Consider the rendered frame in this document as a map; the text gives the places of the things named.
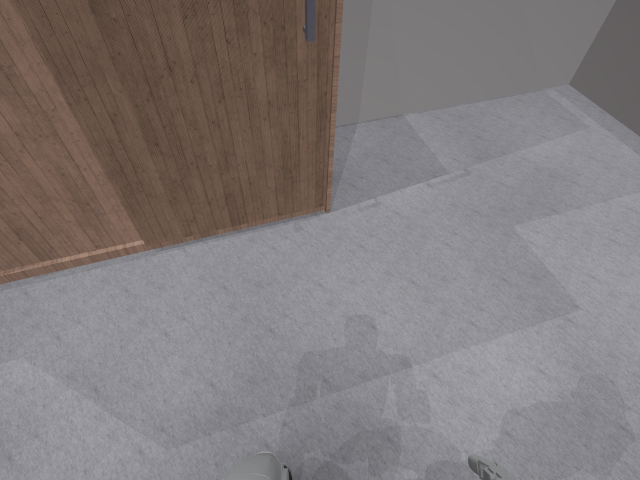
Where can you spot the left robot thigh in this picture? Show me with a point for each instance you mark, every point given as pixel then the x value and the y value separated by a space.
pixel 258 467

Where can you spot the wardrobe door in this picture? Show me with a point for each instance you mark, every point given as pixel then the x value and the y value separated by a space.
pixel 56 198
pixel 205 114

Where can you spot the robot right hand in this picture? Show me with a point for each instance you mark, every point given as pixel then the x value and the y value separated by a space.
pixel 486 469

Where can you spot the left robot shin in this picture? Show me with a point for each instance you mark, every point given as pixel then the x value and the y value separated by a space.
pixel 267 453

